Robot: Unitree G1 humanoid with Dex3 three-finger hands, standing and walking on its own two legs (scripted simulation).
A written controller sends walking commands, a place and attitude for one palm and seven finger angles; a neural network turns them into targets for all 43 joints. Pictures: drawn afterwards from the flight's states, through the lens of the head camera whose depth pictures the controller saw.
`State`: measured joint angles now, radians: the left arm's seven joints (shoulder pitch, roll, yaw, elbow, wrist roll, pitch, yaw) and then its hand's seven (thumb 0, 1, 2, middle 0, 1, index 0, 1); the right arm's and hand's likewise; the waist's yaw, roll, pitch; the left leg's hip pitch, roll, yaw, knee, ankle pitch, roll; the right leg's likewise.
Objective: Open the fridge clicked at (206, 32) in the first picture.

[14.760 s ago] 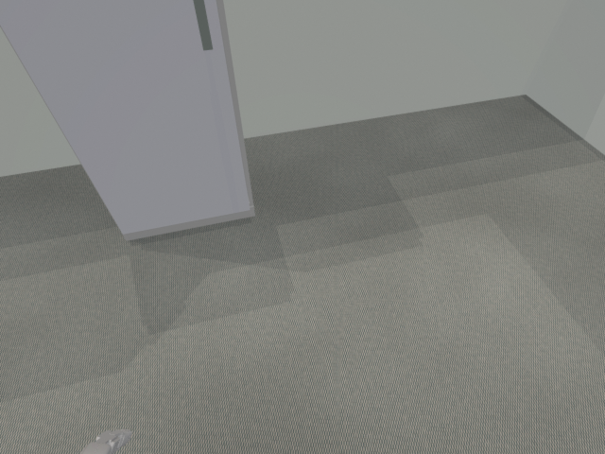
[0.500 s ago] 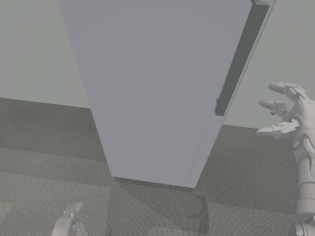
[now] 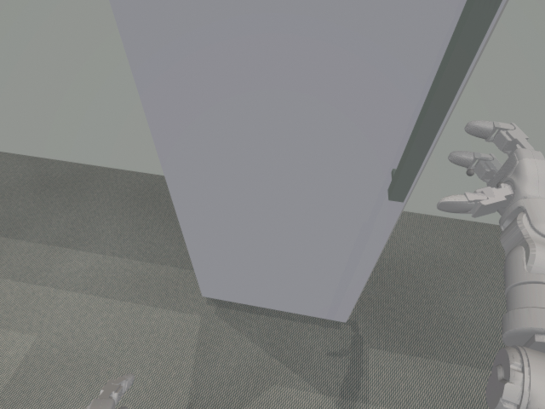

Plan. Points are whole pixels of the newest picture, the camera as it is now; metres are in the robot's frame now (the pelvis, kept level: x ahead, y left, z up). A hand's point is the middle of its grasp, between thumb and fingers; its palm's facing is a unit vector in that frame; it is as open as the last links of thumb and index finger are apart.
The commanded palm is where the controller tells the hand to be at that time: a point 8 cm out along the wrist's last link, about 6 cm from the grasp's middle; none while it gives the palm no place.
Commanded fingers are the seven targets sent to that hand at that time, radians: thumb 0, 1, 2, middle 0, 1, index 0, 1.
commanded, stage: move the hooked fingers beside the handle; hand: right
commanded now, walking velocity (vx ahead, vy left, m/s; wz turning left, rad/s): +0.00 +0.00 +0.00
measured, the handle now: (427, 111) +0.50 -0.17 +0.21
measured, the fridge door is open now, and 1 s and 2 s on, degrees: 0 0 0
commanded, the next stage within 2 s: feel for the door with the fingertips in 0.90 s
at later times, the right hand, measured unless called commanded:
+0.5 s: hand (480, 176) +0.42 -0.24 +0.16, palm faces +0.12 +0.99 +0.01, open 14.0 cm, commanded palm +0.39 -0.28 +0.16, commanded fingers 0.00 0.50 -0.30 0.30 1.20 0.30 1.20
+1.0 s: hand (477, 173) +0.42 -0.24 +0.16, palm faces +0.10 +0.99 +0.02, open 14.0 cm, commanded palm +0.39 -0.28 +0.16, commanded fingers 0.00 0.50 -0.30 0.30 1.20 0.30 1.20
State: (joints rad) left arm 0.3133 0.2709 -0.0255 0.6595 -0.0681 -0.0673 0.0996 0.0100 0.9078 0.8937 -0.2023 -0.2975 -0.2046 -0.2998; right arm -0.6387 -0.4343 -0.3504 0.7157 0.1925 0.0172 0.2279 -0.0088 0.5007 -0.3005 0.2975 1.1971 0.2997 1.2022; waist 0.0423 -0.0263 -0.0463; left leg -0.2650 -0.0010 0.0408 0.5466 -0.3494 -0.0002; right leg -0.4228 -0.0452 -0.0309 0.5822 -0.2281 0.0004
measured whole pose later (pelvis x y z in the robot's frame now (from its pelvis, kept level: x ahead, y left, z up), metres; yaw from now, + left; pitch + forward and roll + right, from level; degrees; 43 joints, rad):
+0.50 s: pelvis +0.00 +0.00 +0.00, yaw +0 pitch +4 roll +1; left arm 0.33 0.27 -0.02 0.64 -0.07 -0.03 0.09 0.01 0.91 0.89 -0.20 -0.30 -0.20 -0.30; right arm -0.61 -0.46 -0.38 0.73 0.20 0.00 0.24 -0.01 0.50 -0.30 0.30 1.20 0.30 1.20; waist 0.04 -0.03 -0.06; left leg -0.28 -0.01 0.03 0.56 -0.36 0.00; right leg -0.44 -0.05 -0.04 0.60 -0.24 0.00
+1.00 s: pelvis -0.01 -0.01 +0.00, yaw +1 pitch +5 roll +2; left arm 0.34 0.26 -0.03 0.64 -0.07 -0.03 0.08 0.01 0.91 0.89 -0.20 -0.30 -0.21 -0.30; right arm -0.66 -0.45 -0.37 0.79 0.19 -0.04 0.23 -0.01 0.50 -0.30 0.30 1.20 0.30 1.20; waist 0.05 -0.03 -0.06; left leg -0.30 0.00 0.03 0.57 -0.35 -0.01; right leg -0.47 -0.05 -0.04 0.62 -0.24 -0.01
